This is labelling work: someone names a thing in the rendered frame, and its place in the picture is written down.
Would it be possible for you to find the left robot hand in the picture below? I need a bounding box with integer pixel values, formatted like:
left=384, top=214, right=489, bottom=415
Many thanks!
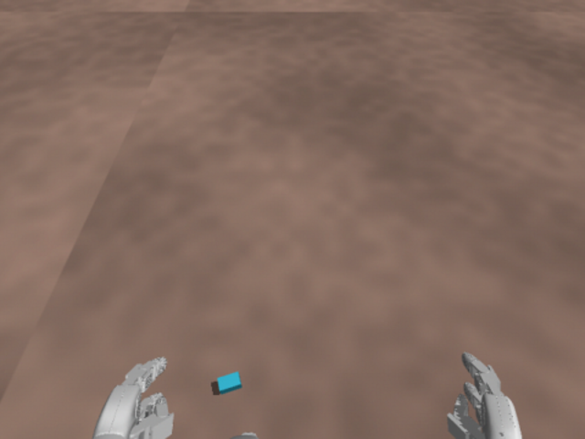
left=92, top=357, right=174, bottom=439

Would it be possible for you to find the right robot hand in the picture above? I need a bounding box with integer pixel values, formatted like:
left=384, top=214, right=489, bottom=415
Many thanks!
left=447, top=352, right=522, bottom=439

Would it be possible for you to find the small box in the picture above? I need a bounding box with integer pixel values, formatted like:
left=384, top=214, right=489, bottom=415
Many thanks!
left=218, top=371, right=242, bottom=394

